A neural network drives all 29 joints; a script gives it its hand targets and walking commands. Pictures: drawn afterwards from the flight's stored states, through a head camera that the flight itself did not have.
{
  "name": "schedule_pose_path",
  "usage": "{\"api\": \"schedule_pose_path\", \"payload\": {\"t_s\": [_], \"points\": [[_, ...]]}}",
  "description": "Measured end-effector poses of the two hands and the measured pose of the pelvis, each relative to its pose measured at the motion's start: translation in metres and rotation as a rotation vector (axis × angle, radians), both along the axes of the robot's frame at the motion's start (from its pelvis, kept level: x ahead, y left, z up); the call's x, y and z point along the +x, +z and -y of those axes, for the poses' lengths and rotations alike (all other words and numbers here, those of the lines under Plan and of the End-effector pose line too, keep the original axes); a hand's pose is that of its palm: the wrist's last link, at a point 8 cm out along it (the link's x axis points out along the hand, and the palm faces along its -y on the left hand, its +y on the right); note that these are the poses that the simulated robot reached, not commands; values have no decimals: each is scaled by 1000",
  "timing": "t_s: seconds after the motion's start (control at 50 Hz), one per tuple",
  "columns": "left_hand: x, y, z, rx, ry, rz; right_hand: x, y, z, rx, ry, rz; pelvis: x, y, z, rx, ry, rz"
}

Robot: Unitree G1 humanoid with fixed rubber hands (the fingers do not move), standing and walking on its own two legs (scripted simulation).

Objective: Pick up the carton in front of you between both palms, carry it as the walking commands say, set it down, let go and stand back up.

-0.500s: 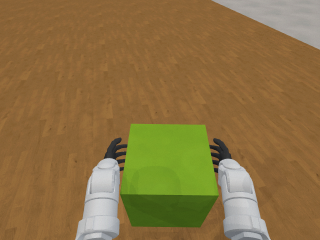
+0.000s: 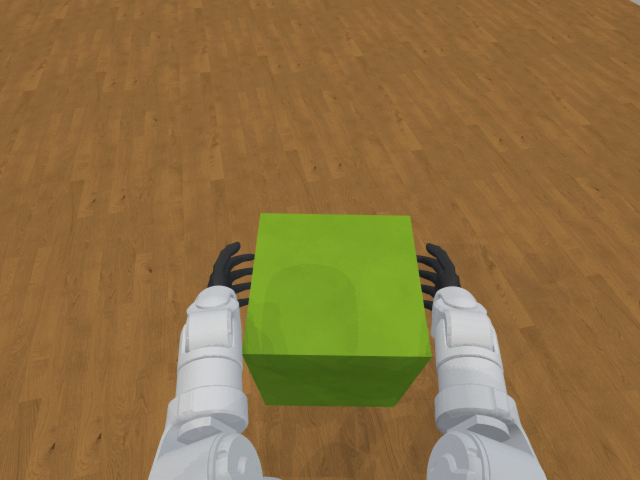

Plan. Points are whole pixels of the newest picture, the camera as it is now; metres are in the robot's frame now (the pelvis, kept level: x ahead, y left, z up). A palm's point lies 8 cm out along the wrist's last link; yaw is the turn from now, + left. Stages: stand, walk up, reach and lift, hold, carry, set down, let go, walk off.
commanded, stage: set down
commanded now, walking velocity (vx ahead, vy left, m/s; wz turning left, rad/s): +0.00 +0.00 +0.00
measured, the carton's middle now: (332, 317) +0.34 +0.01 -0.06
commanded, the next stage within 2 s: none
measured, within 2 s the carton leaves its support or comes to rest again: neither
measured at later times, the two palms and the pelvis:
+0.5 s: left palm (240, 329) +0.37 +0.17 -0.17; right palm (405, 325) +0.39 -0.13 -0.17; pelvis -0.03 -0.01 -0.10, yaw -1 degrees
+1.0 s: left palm (247, 347) +0.40 +0.18 -0.33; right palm (383, 336) +0.44 -0.11 -0.33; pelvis -0.06 +0.00 -0.24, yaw -1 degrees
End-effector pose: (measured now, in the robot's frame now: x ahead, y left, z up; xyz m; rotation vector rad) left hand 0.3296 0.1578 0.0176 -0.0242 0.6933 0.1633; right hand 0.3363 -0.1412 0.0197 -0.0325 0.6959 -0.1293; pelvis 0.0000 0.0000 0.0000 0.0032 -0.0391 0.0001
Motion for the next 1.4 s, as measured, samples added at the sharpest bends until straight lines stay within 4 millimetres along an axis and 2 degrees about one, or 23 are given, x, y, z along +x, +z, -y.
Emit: {"api": "schedule_pose_path", "payload": {"t_s": [0.06,0.16,0.24,0.3,0.42,0.6,0.96,1.4], "points": [[6,-27,-2,17,-3,-9,8,-27,-2,-14,21,-8,-3,-5,2,-1,2,-79],[8,-83,-5,32,0,-11,14,-84,-6,-15,35,-10,-10,-17,4,-5,8,-240],[10,-126,-7,25,15,1,18,-128,-7,0,31,1,-15,-35,6,-7,6,-377],[16,-150,-8,14,24,27,24,-152,-8,15,22,26,-19,-51,6,-7,2,-474],[33,-176,-9,-6,42,67,42,-178,-9,41,5,66,-27,-84,6,-7,-5,-602],[50,-217,-15,-13,58,33,63,-220,-15,41,17,31,-38,-130,5,-5,-9,-703],[73,-335,-25,1,87,17,97,-338,-26,31,64,17,-58,-229,2,-8,-11,-839],[96,-471,-38,26,115,-19,135,-475,-41,13,132,-17,-76,-322,7,9,-18,-856]]}}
